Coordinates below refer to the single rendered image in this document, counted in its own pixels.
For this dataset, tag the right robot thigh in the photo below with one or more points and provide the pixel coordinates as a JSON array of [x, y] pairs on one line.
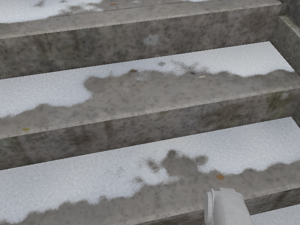
[[225, 206]]

